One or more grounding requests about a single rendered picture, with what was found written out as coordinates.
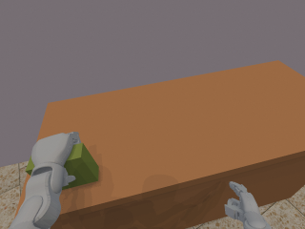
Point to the right robot hand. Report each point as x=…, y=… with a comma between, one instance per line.
x=246, y=203

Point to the robot right forearm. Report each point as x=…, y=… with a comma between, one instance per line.
x=253, y=220

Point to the table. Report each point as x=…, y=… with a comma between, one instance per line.
x=167, y=151

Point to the left robot hand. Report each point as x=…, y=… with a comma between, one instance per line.
x=55, y=149

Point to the robot left forearm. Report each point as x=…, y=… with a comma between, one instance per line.
x=41, y=207

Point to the sponge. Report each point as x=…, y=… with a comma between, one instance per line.
x=80, y=164

